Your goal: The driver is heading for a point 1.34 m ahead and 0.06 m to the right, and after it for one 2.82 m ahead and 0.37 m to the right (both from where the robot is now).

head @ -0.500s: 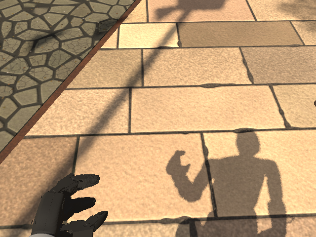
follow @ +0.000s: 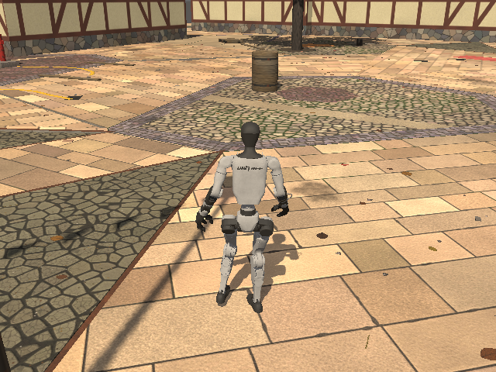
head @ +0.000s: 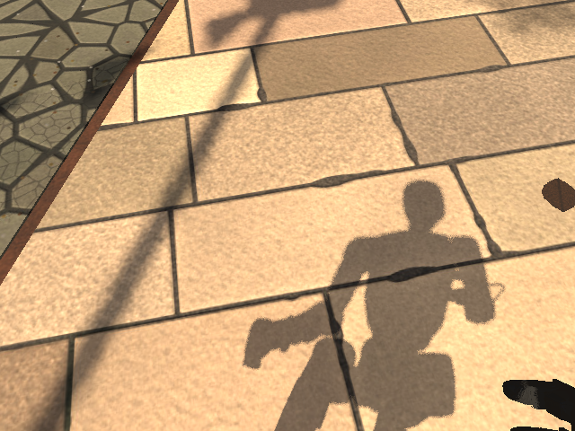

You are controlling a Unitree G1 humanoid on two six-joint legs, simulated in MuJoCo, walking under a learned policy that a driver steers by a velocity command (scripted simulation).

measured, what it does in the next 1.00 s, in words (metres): walks ahead: left foot, then right foot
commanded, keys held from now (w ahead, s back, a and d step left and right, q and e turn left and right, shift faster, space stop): e+shift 0.30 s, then q+shift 0.36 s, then w+q+shift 0.34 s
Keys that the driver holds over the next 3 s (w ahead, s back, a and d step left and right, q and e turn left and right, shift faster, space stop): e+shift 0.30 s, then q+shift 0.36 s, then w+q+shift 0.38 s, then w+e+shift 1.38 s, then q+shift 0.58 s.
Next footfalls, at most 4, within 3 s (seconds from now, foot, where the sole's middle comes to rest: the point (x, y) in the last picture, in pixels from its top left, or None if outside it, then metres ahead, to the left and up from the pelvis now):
0.16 left None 0.18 0.12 -0.77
0.58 right None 0.05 -0.10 -0.77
1.12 left None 0.35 0.26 -0.77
1.60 right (247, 293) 0.77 0.21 -0.77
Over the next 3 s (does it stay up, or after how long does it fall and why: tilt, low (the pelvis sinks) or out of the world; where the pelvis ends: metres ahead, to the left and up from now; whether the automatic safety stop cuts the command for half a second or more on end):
stays up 1.43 -0.15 -0.02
